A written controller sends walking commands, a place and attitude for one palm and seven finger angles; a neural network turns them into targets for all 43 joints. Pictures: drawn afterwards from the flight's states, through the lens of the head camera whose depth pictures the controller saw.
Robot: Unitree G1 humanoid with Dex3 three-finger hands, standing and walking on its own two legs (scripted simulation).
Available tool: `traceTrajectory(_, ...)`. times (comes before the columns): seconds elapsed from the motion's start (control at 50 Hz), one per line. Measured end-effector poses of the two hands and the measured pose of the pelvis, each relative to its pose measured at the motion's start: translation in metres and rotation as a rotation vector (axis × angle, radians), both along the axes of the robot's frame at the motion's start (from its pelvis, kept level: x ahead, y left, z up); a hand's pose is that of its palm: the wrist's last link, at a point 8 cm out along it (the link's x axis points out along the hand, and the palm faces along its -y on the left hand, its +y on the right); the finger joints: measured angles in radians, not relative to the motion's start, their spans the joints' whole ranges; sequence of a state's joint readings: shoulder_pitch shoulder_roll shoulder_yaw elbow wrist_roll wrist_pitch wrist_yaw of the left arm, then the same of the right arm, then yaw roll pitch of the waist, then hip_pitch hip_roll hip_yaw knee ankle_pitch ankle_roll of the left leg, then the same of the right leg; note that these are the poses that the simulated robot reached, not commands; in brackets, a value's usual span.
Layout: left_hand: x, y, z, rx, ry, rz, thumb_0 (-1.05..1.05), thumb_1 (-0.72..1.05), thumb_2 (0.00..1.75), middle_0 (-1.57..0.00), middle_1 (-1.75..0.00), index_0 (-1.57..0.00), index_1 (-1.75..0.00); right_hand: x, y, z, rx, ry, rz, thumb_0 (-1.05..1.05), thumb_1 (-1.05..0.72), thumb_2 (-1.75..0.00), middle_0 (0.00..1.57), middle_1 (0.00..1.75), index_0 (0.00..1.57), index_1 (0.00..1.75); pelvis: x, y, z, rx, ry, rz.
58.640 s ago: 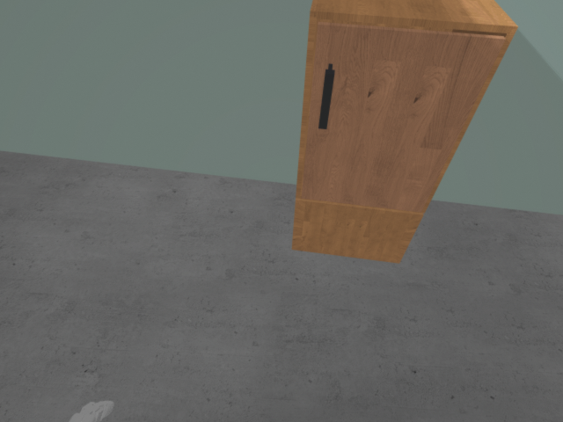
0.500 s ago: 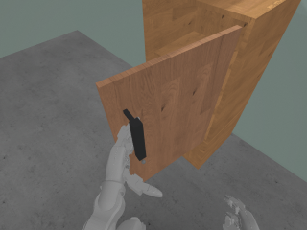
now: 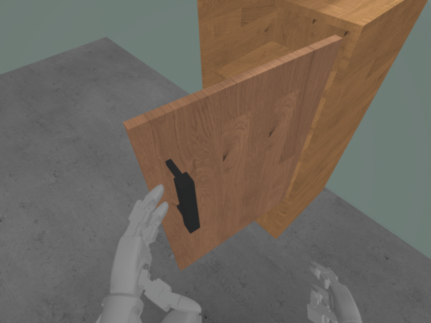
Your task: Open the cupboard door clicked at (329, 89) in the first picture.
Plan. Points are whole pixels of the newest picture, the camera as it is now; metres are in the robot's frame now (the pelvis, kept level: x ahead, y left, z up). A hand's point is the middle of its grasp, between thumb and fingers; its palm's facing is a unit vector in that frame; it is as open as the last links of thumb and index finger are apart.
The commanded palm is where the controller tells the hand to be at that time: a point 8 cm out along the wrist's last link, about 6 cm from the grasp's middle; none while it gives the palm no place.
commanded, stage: slide the hand sideways off the handle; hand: left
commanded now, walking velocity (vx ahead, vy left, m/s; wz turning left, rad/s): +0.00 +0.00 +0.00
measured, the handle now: (182, 197) +0.32 +0.08 +0.07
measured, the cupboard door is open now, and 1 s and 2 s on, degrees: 82 82 82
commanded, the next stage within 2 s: draw the hand back to the body in 0.36 s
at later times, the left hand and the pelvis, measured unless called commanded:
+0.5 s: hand (146, 275) +0.19 +0.12 +0.07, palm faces -0.02 -1.00 -0.02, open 16.3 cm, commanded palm +0.17 +0.18 +0.08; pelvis +0.00 -0.02 -0.01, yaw +1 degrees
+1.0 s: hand (87, 265) +0.18 +0.18 +0.13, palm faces +0.02 -0.99 -0.12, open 16.1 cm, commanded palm +0.15 +0.24 +0.15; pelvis +0.00 +0.01 +0.02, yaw +1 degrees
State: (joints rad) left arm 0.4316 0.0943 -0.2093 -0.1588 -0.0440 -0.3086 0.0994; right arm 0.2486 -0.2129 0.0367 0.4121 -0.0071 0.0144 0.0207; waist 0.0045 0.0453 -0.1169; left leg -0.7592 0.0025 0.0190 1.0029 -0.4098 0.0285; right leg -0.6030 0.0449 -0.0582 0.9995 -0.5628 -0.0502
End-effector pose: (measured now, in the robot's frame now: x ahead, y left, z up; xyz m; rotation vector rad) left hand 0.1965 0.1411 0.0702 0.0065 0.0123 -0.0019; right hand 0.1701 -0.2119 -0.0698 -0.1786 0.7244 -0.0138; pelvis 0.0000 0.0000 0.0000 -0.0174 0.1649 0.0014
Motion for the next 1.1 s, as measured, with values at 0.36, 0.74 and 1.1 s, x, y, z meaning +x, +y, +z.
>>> traceTrajectory(0.36, -0.026, 0.030, 0.002, 0.026, 0.021, 0.002, -0.01, -0.50, 0.30, -0.15, -0.30, -0.15, -0.30, 0.006, -0.030, -0.006, -0.028, -0.017, -0.053, 0.02, -0.90, -0.90, 0.21, 0.30, 0.20, 0.30, 0.006, -0.017, -0.005, 0.006, 0.023, 0.010)
traceTrajectory(0.74, -0.029, 0.063, 0.041, 0.051, -0.048, 0.011, -0.01, -0.50, 0.30, -0.15, -0.30, -0.15, -0.30, -0.004, -0.015, 0.006, -0.005, -0.052, -0.101, 0.02, -0.90, -0.90, 0.21, 0.30, 0.20, 0.30, 0.003, -0.004, 0.006, -0.007, -0.020, 0.002)
traceTrajectory(1.1, -0.041, 0.111, 0.081, 0.233, -0.009, 0.175, -0.01, -0.35, 0.37, -0.16, -0.30, -0.16, -0.30, 0.014, 0.012, 0.045, -0.046, -0.124, -0.057, 0.02, -0.90, -0.90, 0.21, 0.30, 0.20, 0.30, 0.004, 0.013, 0.030, -0.023, -0.097, 0.010)
